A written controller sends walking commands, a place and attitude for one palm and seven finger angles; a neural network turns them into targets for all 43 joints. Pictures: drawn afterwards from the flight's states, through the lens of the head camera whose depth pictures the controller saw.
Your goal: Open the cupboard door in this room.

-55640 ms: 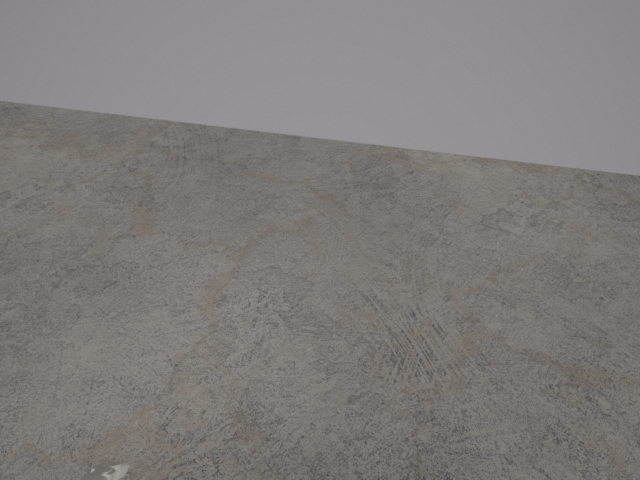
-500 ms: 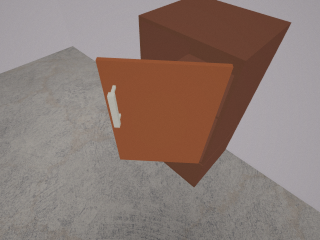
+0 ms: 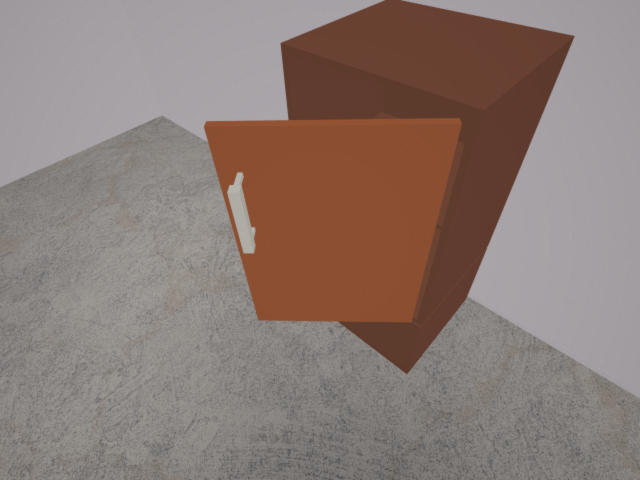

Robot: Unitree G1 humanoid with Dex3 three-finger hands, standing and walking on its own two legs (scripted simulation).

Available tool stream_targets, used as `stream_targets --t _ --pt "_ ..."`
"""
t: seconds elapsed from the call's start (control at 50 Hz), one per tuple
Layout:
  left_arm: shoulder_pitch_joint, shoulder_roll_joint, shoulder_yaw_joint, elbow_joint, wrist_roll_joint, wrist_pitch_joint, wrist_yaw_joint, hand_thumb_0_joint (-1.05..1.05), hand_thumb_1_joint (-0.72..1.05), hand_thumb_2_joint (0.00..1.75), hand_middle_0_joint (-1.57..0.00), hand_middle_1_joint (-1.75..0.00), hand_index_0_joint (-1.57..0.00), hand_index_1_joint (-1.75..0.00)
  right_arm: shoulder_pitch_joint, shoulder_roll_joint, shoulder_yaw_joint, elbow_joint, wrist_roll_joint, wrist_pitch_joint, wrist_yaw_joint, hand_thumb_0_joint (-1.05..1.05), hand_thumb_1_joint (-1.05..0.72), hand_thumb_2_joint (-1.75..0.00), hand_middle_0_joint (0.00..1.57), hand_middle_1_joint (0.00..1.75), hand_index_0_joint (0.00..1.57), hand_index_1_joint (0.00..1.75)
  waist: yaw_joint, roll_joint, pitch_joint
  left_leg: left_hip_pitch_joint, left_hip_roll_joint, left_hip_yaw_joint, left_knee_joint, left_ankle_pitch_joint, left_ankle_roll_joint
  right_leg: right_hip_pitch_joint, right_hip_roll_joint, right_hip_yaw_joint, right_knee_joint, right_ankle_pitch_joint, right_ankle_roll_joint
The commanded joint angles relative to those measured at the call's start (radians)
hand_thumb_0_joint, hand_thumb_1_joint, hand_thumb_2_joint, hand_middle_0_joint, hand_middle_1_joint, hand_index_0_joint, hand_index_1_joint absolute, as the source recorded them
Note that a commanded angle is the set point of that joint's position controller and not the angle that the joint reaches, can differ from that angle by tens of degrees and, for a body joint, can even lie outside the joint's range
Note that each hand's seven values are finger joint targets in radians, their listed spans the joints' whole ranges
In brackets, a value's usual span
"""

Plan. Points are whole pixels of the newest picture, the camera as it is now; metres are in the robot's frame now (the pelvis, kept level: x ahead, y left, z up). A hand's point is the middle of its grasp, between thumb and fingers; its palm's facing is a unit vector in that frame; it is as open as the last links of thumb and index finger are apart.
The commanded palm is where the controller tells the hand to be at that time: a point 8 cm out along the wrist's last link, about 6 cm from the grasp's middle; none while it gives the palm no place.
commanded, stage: come to a stop and stand still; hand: left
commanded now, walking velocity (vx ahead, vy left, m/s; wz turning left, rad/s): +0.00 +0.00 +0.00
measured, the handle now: (244, 214) +0.57 +0.18 -0.02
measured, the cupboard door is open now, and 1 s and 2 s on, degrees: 41 41 41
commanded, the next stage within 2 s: look again from close up in 0.76 s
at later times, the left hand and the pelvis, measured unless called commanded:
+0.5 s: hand out of the picture +0.06 +0.15 -0.16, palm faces -0.02 -0.97 -0.22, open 7.3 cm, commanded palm none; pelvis +0.02 -0.03 +0.00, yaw +0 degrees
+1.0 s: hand out of the picture +0.08 +0.15 -0.16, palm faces +0.00 -0.97 -0.24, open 7.3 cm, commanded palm none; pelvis +0.04 -0.04 +0.01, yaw +0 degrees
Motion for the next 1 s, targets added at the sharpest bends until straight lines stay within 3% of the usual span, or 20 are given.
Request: stream_targets --t 0.0,0.14,0.38,0.56,0.6,0.76,0.98 --pt "0.024 0.120 0.018 -0.041 0.000 -0.023 0.005 0.00 0.90 0.90 -0.20 -0.30 -0.20 -0.30 0.000 -0.135 -0.025 -0.047 0.002 -0.018 -0.010 0.00 -0.90 -0.90 0.20 0.30 0.20 0.30 0.000 -0.076 0.084 -0.081 0.130 -0.172 -0.198 -0.174 0.007 -0.034 -0.032 0.078 -0.119 -0.093 -0.060" --pt "0.008 0.140 0.020 -0.009 -0.005 -0.036 0.006 0.00 0.90 0.90 -0.20 -0.30 -0.20 -0.30 0.017 -0.127 -0.018 0.005 0.007 -0.031 -0.016 0.00 -0.90 -0.90 0.20 0.30 0.20 0.30 -0.007 -0.079 0.016 0.015 0.127 -0.128 -0.144 0.025 0.000 0.004 -0.054 0.093 -0.128 0.040 -0.065" --pt "-0.005 0.142 0.021 0.041 -0.008 -0.039 0.008 0.00 0.90 0.90 -0.20 -0.30 -0.20 -0.30 0.007 -0.120 -0.010 0.073 0.008 -0.031 -0.024 0.00 -0.90 -0.90 0.20 0.30 0.20 0.30 -0.003 -0.045 0.013 0.040 0.134 -0.102 -0.122 0.109 -0.019 0.052 -0.067 0.097 -0.131 0.170 -0.072" --pt "-0.021 0.139 0.023 0.047 -0.008 -0.039 0.008 0.00 0.90 0.90 -0.20 -0.30 -0.20 -0.30 -0.004 -0.113 -0.011 0.090 0.007 -0.027 -0.027 0.00 -0.90 -0.90 0.20 0.30 0.20 0.30 -0.002 -0.064 0.031 0.045 0.133 -0.094 -0.118 0.111 -0.028 0.054 -0.067 0.103 -0.147 0.202 -0.074" --pt "-0.028 0.140 0.024 0.045 -0.009 -0.038 0.007 0.00 0.90 0.90 -0.20 -0.30 -0.20 -0.30 -0.005 -0.113 -0.010 0.092 0.005 -0.027 -0.028 0.00 -0.90 -0.90 0.20 0.30 0.20 0.30 -0.002 -0.043 0.023 0.050 0.136 -0.096 -0.123 0.120 -0.029 0.058 -0.065 0.102 -0.146 0.203 -0.074" --pt "-0.028 0.140 0.030 0.043 -0.008 -0.040 0.008 0.00 0.90 0.90 -0.20 -0.30 -0.20 -0.30 -0.009 -0.113 -0.012 0.098 0.006 -0.029 -0.032 0.00 -0.90 -0.90 0.20 0.30 0.20 0.30 0.001 -0.054 0.002 0.073 0.141 -0.092 -0.116 0.187 -0.030 0.090 -0.067 0.087 -0.134 0.299 -0.072" --pt "-0.021 0.139 0.030 0.051 -0.009 -0.039 0.008 0.00 0.90 0.90 -0.20 -0.30 -0.20 -0.30 -0.016 -0.112 -0.011 0.111 0.006 -0.028 -0.035 0.00 -0.90 -0.90 0.20 0.30 0.20 0.30 0.003 -0.053 0.005 0.088 0.144 -0.093 -0.126 0.189 -0.031 0.094 -0.068 0.084 -0.147 0.302 -0.072"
